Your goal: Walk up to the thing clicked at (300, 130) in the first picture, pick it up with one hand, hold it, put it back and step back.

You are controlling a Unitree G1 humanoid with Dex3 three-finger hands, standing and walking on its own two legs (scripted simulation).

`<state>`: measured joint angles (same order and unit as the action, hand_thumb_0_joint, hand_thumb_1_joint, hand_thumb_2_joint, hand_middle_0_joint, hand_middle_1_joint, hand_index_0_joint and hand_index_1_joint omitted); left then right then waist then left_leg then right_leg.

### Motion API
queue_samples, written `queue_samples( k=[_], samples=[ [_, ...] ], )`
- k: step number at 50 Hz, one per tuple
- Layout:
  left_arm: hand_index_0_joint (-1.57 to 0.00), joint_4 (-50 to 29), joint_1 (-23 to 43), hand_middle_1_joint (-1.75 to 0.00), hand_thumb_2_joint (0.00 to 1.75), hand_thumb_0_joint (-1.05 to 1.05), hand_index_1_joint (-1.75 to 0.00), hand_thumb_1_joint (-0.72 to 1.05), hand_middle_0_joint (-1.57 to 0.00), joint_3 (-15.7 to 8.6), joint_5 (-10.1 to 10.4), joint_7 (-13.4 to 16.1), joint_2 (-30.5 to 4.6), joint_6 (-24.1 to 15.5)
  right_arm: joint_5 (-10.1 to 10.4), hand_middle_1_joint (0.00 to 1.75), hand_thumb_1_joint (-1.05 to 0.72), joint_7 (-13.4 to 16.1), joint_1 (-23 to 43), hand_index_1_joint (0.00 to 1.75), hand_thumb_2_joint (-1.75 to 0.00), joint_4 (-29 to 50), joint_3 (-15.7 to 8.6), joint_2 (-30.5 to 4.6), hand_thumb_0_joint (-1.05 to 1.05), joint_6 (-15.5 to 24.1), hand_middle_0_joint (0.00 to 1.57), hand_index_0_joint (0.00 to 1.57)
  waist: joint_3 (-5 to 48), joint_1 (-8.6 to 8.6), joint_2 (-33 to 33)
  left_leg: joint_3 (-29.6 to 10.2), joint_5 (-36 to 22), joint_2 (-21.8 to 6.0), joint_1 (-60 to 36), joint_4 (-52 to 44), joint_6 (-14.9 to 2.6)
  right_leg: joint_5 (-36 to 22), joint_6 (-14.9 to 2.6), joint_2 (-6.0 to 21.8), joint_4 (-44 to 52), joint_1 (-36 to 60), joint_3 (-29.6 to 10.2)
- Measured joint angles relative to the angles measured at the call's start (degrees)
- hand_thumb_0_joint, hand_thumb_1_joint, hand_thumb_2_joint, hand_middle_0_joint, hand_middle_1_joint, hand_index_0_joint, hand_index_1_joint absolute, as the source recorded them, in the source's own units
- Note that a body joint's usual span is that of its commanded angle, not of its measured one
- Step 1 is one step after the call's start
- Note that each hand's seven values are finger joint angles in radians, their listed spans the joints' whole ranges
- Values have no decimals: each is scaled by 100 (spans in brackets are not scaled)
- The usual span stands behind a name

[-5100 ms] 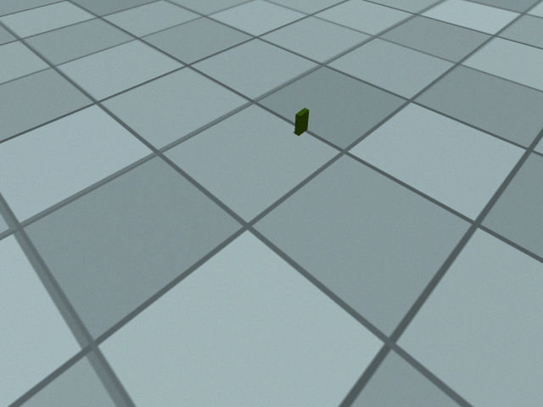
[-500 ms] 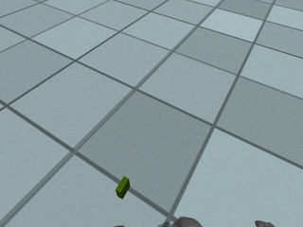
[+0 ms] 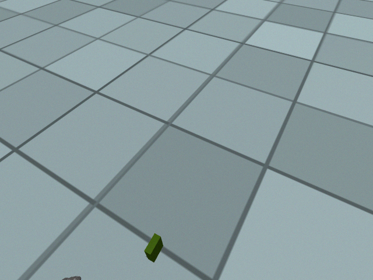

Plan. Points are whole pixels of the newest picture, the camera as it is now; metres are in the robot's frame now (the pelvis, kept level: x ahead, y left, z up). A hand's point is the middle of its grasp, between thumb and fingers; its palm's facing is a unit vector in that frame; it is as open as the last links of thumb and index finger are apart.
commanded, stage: walk up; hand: left
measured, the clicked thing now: (154, 248) +0.39 +0.17 -0.70
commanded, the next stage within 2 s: stand in 0.84 s
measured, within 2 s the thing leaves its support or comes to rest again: neither
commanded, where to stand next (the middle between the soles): +0.04 -0.02 m, yaw +0 degrees
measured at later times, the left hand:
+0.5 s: hand out of the picture +0.08 +0.25 -0.15, palm faces +0.00 -0.95 -0.32, open 7.4 cm
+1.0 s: hand out of the picture +0.10 +0.26 -0.15, palm faces -0.01 -0.95 -0.33, open 7.4 cm
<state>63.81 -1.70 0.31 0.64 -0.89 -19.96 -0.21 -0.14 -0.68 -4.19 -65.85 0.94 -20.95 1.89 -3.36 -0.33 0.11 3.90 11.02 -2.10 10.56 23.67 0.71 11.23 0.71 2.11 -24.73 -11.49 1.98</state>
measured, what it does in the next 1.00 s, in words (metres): stands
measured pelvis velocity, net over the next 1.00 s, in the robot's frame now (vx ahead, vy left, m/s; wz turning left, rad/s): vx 0.02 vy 0.01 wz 0.01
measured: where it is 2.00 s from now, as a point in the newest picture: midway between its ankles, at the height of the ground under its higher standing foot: outside the picture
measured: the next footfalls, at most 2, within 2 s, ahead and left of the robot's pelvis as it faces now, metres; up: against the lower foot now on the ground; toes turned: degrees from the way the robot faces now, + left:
none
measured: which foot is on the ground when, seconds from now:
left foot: down 0.00-1.00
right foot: down 0.00-1.00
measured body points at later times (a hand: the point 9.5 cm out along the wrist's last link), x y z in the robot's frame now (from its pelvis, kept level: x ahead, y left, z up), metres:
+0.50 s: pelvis +0.01 +0.00 +0.01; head +0.02 +0.00 +0.46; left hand +0.08 +0.30 -0.13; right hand +0.10 -0.30 -0.13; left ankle +0.02 +0.13 -0.74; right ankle +0.02 -0.13 -0.74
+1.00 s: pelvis +0.02 +0.01 +0.01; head +0.03 +0.01 +0.46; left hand +0.10 +0.30 -0.13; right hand +0.10 -0.29 -0.12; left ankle +0.02 +0.13 -0.74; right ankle +0.02 -0.13 -0.74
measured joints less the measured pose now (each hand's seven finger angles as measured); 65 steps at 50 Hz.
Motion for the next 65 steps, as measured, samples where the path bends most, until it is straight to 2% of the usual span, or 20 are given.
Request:
queue_samples(
  k=[9,23,65],
  samples=[
    [-20,262,2,-30,90,0,-30,90,-20,-52,-37,-13,12,28,-27,30,-91,15,93,30,-90,-164,-56,-54,0,-15,21,20,70,-7,11,-16,-168,-22,-218,-396,22,-201,-5,-42,468,258,32],
    [-20,447,-228,-30,90,0,-30,90,-20,-104,-64,-12,24,58,-40,30,-91,13,50,30,-90,-208,-76,69,0,-38,21,20,80,54,9,-2,-209,-2,-328,-575,7,-265,22,-32,680,380,24],
    [-20,151,-357,-30,90,0,-30,90,-20,-39,-89,56,-2,-14,-74,30,-91,2,-75,30,-90,-52,-114,107,0,-109,21,20,110,3,-23,-42,-138,54,-510,-666,-12,-171,65,21,759,580,67]
  ],
)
